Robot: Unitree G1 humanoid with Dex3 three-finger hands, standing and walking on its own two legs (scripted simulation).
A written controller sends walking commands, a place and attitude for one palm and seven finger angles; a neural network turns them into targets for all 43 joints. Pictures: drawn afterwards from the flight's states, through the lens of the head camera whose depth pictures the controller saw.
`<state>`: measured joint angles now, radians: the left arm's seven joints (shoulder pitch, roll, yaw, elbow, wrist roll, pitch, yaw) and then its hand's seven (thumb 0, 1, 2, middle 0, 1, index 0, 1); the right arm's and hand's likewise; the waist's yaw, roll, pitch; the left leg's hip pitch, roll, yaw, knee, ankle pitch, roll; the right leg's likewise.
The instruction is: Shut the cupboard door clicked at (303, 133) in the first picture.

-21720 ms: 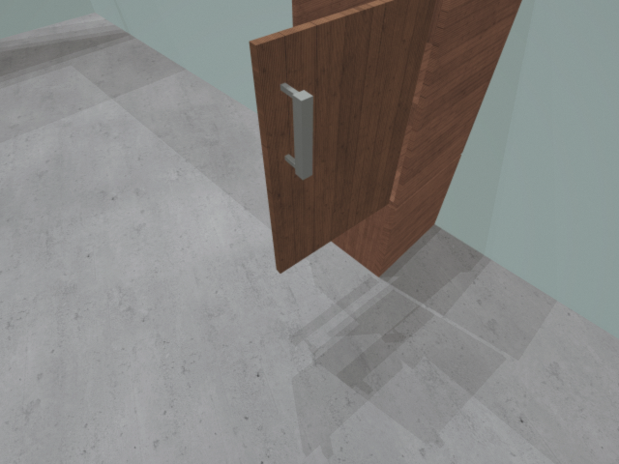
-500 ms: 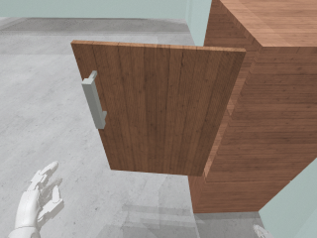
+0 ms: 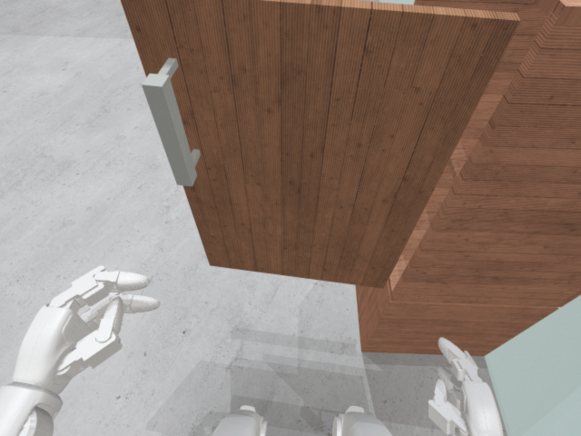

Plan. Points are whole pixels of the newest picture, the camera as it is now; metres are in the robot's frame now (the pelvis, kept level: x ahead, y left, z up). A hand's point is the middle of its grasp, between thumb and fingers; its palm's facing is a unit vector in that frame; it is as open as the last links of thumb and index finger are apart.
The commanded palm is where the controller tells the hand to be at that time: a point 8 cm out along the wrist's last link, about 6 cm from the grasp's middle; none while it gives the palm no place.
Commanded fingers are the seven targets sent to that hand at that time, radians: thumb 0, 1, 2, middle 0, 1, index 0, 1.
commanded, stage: raise the hand and make a fist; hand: left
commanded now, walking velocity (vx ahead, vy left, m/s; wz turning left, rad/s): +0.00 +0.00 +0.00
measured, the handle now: (179, 126) +0.47 +0.20 +0.17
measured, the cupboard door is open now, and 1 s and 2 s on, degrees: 84 84 84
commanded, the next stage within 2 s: bring the fist close to the handle in 1.24 s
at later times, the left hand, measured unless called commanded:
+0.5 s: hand (102, 286) +0.25 +0.23 +0.13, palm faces -0.01 -1.00 -0.07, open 3.1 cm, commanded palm +0.22 +0.28 +0.14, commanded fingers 0.00 0.90 0.90 -1.28 -1.48 -1.28 -1.48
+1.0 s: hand (119, 240) +0.28 +0.20 +0.17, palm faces -0.02 -1.00 -0.07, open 3.1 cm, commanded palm +0.25 +0.25 +0.17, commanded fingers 0.00 0.90 0.90 -1.30 -1.50 -1.30 -1.50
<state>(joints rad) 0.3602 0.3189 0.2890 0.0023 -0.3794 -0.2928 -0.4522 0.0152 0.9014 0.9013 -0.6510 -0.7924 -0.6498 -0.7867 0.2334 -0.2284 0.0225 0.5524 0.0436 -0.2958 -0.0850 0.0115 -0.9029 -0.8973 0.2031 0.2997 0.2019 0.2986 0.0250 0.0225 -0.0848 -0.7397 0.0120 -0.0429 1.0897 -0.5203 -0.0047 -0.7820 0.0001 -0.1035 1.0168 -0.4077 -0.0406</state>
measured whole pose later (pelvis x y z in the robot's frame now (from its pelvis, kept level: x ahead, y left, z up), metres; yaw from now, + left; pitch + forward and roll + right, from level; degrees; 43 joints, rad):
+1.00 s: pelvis +0.05 +0.01 +0.05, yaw +0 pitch +2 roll -1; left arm 0.28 0.28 0.22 -0.17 -0.31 -0.04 -0.27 0.01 0.90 0.90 -1.30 -1.50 -1.30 -1.50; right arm 0.26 -0.25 0.05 0.58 0.05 -0.27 -0.09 0.01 -0.90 -0.90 0.20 0.30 0.20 0.30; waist 0.03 0.05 -0.07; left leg -0.31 -0.01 -0.01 0.68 -0.41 0.02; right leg -0.38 -0.01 -0.06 0.66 -0.32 -0.01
